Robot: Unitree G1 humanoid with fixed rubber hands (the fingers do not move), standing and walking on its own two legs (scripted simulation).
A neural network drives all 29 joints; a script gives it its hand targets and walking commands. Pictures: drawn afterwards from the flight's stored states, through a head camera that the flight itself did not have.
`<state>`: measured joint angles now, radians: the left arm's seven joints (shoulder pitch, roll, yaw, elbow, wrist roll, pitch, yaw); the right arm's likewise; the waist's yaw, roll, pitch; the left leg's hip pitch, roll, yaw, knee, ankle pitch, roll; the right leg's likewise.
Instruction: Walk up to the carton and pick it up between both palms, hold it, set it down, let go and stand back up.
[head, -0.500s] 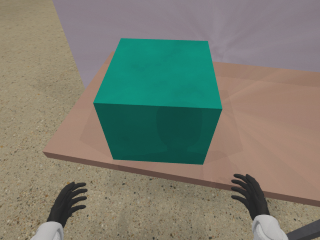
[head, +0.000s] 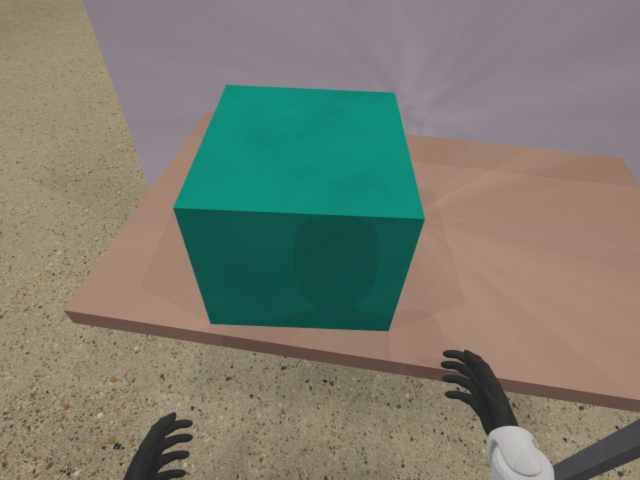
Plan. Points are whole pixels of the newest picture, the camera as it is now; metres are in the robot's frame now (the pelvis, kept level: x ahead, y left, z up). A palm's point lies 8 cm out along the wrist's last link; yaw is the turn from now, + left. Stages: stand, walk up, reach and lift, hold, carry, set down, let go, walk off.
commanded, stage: set down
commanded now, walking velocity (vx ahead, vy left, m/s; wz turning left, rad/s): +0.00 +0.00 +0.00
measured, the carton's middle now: (305, 205) +0.52 +0.04 +0.04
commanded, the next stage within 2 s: let go in 0.24 s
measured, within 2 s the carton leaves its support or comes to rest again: neither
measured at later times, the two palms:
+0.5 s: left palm out of the picture +0.15 +0.21 -0.09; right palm (494, 415) +0.21 -0.20 -0.02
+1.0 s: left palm out of the picture +0.13 +0.25 -0.11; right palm (491, 418) +0.21 -0.20 -0.03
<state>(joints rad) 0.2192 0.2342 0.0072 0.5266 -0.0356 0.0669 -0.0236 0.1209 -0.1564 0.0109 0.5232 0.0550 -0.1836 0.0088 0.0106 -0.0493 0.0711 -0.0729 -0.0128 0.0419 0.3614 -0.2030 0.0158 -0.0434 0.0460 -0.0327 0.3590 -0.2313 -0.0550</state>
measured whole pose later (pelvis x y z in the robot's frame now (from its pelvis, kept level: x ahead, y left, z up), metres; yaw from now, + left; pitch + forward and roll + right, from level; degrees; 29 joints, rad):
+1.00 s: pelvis +0.00 +0.02 -0.01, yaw -6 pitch +1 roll +0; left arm 0.26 0.20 0.03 0.67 0.05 0.00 -0.05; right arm 0.10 -0.20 0.00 0.39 -0.03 -0.12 0.04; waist 0.01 0.03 0.01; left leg -0.26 0.01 0.14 0.52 -0.29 0.05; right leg -0.26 0.06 0.06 0.52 -0.27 -0.02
